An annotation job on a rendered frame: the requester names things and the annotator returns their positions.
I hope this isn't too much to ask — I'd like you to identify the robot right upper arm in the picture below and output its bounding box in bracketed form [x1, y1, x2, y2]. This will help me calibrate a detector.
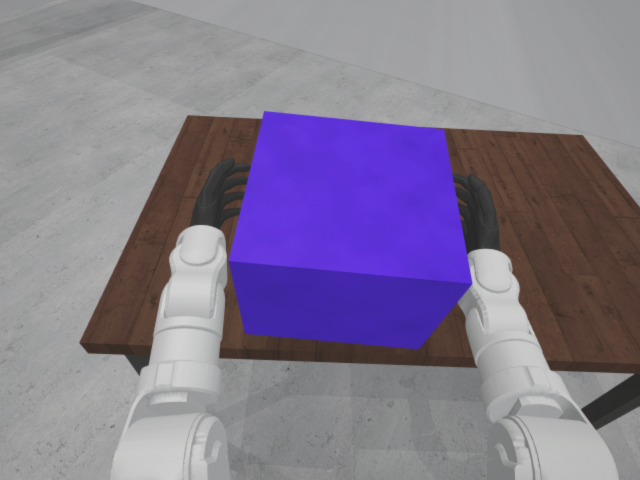
[487, 415, 617, 480]

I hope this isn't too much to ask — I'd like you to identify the table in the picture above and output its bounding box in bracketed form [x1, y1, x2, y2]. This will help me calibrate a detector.
[79, 115, 640, 430]

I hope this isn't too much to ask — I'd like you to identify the robot left upper arm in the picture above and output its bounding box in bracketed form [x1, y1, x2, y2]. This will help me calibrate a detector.
[112, 412, 230, 480]

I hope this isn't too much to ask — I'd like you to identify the carton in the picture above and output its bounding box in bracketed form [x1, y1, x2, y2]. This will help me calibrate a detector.
[229, 111, 473, 349]

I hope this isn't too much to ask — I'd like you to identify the right robot forearm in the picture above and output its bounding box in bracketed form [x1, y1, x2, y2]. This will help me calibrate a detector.
[458, 249, 619, 480]

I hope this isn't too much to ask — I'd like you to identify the left robot forearm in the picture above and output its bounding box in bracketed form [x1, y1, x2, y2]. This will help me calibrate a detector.
[110, 225, 227, 480]

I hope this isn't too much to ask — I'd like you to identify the robot left hand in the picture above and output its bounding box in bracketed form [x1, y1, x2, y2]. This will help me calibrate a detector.
[189, 157, 251, 230]

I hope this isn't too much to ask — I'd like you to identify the robot right hand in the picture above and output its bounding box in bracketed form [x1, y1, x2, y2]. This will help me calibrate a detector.
[452, 174, 501, 255]

